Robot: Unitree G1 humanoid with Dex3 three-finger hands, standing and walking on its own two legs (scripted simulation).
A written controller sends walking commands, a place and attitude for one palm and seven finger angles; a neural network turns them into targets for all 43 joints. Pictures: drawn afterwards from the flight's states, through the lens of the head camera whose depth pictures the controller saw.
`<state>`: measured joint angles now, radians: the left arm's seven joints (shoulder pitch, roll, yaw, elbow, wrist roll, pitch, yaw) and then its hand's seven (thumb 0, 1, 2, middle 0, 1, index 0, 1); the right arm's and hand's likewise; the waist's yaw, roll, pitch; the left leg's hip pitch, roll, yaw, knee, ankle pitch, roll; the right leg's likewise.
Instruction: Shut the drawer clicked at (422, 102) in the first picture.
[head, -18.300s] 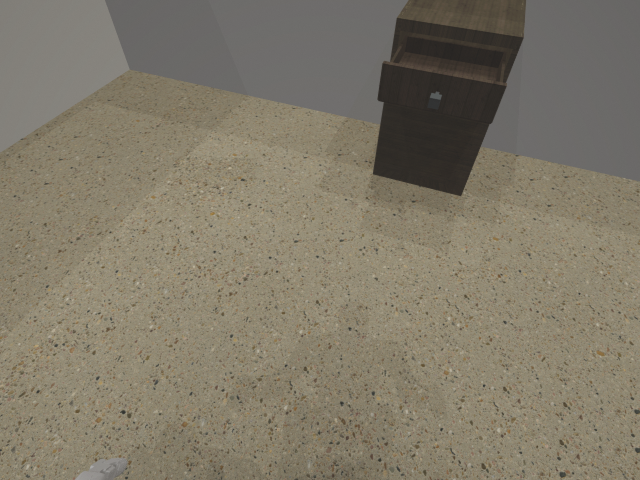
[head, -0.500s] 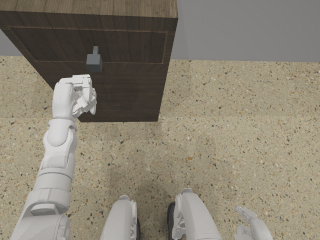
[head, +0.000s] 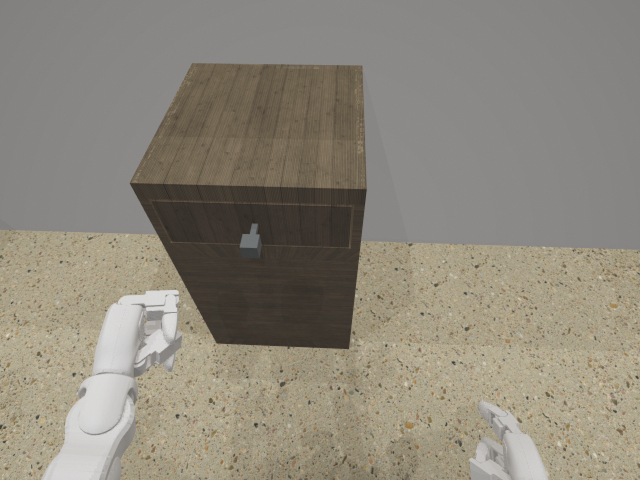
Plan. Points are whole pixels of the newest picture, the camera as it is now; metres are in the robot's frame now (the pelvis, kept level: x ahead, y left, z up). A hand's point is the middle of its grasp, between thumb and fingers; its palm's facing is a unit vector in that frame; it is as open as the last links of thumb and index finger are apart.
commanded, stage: draw the hand back to the body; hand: left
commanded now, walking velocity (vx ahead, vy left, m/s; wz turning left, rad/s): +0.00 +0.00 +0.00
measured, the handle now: (252, 239) +0.56 +0.16 -0.13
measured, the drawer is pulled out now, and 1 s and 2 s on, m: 0.00 0.00 0.00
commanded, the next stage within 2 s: step back with the hand held close in 0.68 s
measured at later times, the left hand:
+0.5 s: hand (43, 352) +0.20 +0.23 +0.19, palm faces +0.37 -0.83 -0.42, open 3.3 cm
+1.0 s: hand (20, 367) +0.18 +0.23 +0.19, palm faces +0.36 -0.81 -0.46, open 3.3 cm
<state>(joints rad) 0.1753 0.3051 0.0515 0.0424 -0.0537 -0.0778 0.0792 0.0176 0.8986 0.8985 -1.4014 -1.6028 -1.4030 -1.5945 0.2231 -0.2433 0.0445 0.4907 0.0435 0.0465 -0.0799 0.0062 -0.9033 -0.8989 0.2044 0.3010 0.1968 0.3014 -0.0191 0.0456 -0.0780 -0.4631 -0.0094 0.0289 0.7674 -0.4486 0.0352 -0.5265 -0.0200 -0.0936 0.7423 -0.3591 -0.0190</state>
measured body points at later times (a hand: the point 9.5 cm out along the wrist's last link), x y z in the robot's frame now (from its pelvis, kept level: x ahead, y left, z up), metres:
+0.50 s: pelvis +0.01 -0.01 +0.03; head -0.01 -0.04 +0.48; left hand +0.17 +0.27 +0.21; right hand +0.20 -0.22 -0.05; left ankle -0.04 +0.09 -0.71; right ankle +0.01 -0.11 -0.71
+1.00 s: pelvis -0.01 +0.00 +0.03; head -0.02 -0.02 +0.48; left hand +0.16 +0.27 +0.22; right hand +0.15 -0.24 -0.05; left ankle -0.04 +0.09 -0.71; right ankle +0.01 -0.11 -0.71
